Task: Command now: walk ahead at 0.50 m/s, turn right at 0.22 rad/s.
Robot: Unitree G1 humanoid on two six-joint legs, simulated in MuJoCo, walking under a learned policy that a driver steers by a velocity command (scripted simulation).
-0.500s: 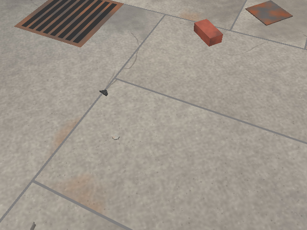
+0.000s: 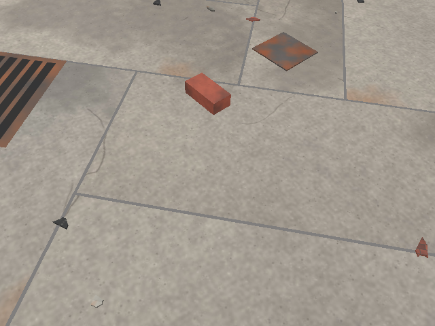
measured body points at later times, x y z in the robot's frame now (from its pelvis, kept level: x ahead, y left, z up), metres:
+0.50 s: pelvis +0.25 -0.06 +0.00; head +0.28 -0.08 +0.45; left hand +0.41 +0.19 -0.09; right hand +0.32 -0.34 -0.13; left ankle +0.19 +0.08 -0.65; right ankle +0.29 -0.15 -0.74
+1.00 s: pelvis +0.50 +0.01 -0.02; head +0.55 +0.03 +0.43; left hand +0.51 +0.30 -0.14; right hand +0.74 -0.20 -0.11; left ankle +0.57 +0.10 -0.74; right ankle +0.38 -0.17 -0.63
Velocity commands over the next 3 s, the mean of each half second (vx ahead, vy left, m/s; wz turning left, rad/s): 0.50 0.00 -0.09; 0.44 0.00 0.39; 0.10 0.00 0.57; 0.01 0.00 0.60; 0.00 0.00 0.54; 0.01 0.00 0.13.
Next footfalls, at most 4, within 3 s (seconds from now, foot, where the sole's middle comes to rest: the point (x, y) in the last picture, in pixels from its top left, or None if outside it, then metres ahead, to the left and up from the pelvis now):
0.36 right None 0.33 -0.16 -0.78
0.90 left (184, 287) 0.61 0.11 -0.78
1.42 right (235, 247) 0.76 -0.06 -0.78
1.84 left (176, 305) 0.56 0.13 -0.78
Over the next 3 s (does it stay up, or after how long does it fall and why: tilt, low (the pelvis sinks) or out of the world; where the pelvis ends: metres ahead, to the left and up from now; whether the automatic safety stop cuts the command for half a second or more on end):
stays up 0.58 0.03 -0.01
